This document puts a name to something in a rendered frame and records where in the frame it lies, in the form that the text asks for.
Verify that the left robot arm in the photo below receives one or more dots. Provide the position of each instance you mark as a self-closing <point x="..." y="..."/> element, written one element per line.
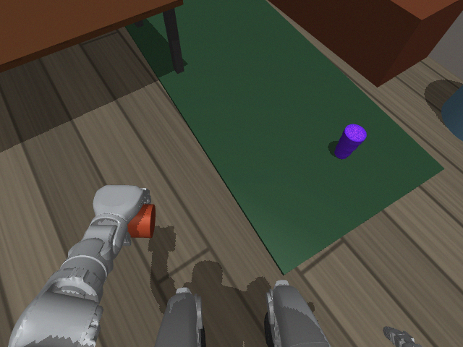
<point x="66" y="312"/>

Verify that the left robot hand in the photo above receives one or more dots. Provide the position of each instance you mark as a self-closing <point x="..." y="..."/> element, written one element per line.
<point x="124" y="201"/>

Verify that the right robot hand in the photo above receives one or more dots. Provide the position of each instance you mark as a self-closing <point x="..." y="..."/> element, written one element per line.
<point x="399" y="338"/>

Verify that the coffee table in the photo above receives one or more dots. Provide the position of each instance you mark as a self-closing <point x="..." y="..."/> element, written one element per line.
<point x="31" y="29"/>

